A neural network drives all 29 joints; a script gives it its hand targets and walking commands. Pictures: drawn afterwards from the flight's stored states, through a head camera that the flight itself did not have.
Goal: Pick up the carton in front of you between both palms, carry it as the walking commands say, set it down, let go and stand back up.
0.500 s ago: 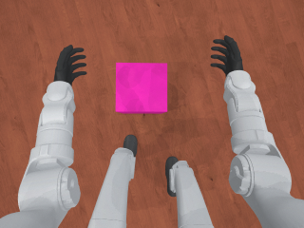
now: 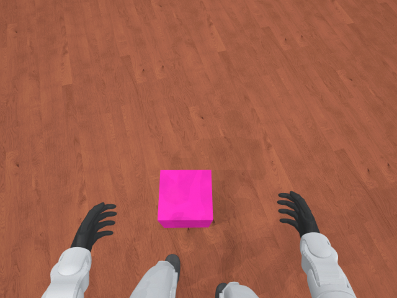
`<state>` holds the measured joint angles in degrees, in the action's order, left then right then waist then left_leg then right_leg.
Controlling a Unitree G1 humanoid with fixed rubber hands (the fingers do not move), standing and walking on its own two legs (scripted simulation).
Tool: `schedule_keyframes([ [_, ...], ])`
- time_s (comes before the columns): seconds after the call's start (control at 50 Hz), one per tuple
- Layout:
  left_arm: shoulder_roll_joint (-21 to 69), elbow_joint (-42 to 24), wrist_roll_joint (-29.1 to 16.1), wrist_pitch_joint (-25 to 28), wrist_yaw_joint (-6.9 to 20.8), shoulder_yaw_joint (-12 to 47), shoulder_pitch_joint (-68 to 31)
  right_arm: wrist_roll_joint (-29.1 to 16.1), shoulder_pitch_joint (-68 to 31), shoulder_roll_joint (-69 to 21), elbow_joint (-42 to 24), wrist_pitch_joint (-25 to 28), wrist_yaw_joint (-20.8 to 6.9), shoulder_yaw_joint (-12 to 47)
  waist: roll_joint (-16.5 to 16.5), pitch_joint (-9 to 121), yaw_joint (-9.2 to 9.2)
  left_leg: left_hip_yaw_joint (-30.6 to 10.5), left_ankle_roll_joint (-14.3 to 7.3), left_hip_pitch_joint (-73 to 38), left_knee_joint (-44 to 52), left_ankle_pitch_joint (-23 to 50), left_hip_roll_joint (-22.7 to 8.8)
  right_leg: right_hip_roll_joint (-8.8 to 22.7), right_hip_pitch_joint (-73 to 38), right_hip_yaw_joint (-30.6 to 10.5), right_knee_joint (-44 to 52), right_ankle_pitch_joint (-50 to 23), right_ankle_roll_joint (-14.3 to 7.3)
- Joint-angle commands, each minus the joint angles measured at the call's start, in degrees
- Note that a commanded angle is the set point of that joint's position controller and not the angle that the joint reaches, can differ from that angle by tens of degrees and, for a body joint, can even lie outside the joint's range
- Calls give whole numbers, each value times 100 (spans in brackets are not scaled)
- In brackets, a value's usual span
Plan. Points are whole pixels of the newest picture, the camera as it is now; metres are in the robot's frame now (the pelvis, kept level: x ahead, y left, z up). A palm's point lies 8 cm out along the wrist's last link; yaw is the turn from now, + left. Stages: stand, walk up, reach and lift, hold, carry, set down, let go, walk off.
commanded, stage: let go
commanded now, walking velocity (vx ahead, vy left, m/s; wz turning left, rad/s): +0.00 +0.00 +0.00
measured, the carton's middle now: (186, 200) +0.41 +0.06 -0.63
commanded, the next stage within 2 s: stand in 0.64 s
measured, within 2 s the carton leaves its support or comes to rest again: neither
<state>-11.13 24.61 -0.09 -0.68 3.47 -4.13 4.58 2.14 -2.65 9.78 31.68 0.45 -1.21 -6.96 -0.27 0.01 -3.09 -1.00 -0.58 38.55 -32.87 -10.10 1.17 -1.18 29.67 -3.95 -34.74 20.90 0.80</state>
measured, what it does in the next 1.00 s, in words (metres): stands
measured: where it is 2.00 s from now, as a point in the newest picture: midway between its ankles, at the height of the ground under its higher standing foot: outside the picture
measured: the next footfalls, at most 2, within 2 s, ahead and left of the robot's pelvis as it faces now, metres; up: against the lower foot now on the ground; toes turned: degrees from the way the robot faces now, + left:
none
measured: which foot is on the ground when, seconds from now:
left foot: down 0.00-1.00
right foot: down 0.00-1.00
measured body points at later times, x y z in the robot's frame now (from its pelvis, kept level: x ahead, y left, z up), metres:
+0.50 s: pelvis +0.02 -0.02 +0.02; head +0.04 -0.01 +0.47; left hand +0.19 +0.21 -0.06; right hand +0.19 -0.26 -0.06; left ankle +0.05 +0.11 -0.72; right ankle -0.05 -0.13 -0.72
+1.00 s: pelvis +0.03 +0.00 +0.01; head +0.04 +0.02 +0.46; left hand +0.17 +0.28 -0.10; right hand +0.16 -0.31 -0.07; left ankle +0.05 +0.11 -0.72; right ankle -0.05 -0.13 -0.72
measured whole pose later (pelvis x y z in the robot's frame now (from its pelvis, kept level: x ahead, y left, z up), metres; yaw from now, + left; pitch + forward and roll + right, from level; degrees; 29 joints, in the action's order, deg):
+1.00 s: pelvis +0.03 +0.00 +0.01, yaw -1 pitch +0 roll +0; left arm -20.2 39.5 2.2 -1.6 -1.2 -2.7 13.4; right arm 2.4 9.5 18.8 45.2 -0.1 1.0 -2.5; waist -3.3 -0.7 0.3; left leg 0.4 -0.6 16.1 -31.1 -15.1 0.6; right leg -1.2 5.4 -5.5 -27.5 22.2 0.4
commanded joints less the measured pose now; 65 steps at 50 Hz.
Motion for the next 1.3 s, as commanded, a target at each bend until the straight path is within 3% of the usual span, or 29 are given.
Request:
schedule_keyframes([
  [0.0,-552,-694,-46,129,-5,-73,395,-35,318,521,-653,145,-34,-19,51,1751,76,-110,180,-4007,197,1986,41,-139,313,239,998,-1075,-42],
  [0.16,-678,-752,-41,-141,35,43,788,-103,1071,573,-936,-106,-140,237,-387,303,246,115,182,-4669,669,1249,197,106,-214,147,1745,-848,-75],
  [0.28,-768,-690,70,-445,32,-17,762,-142,1137,582,-1140,-396,-216,375,-269,-329,235,192,188,-5008,684,1104,239,226,-220,84,1956,-737,-110],
  [0.48,-741,-676,117,-597,6,-39,851,-122,1205,653,-1161,-577,-233,336,-153,-184,235,147,175,-5168,665,1606,234,121,-678,78,1734,-1561,-72],
  [0.5,-917,-886,238,-879,-134,-35,793,-290,1578,621,-855,-428,-107,298,3,183,305,154,156,-4761,516,1527,322,13,-1222,65,1439,-2222,-20],
  [0.56,-765,-836,161,-973,-240,22,845,-253,1422,694,-998,-376,-38,404,-185,173,258,114,126,-4365,520,1499,298,-27,-1363,94,1265,-2519,82],
  [0.62,-785,-818,121,-1002,-276,10,832,-247,1351,738,-1024,-371,0,404,-187,155,228,76,124,-4314,494,1562,272,-36,-1251,110,1250,-2379,66],
  [0.64,-1391,-114,144,-677,-464,-69,691,130,1264,1473,-130,-323,138,274,-701,119,271,-109,136,-3351,357,1083,-403,265,-1252,-65,1193,-1247,133],
  [0.68,-1308,56,277,-384,-504,-65,708,107,1308,1427,82,-217,206,234,-439,-59,354,-135,32,-2997,481,22,-349,287,-1273,-264,1371,-340,15],
  [0.72,-1276,179,294,-234,-468,-76,673,83,1164,1411,249,-114,207,236,-132,-157,351,-264,4,-2780,595,-325,-398,282,-1255,-296,1315,-151,-52],
  [0.74,-1304,275,279,-185,-431,-79,678,68,1075,1441,327,-79,188,228,10,-120,318,-284,-13,-2817,600,-250,-415,305,-1257,-320,1271,-305,-65],
  [0.84,-1443,701,249,-54,-434,-72,754,35,1030,1550,699,0,194,239,113,259,315,-404,-72,-3012,516,815,-559,322,-1633,-269,1060,-1211,-28],
  [0.94,-1587,1098,232,4,-492,-29,798,23,1041,1711,1006,28,249,263,136,381,325,-433,-96,-3184,501,1345,-628,382,-1821,-302,1045,-1633,-32],
  [1.28,-1769,1846,194,77,-523,78,712,-23,908,1875,1598,40,279,327,-20,210,343,-418,-143,-3300,664,1356,-673,503,-1911,-389,1298,-1739,-70],
])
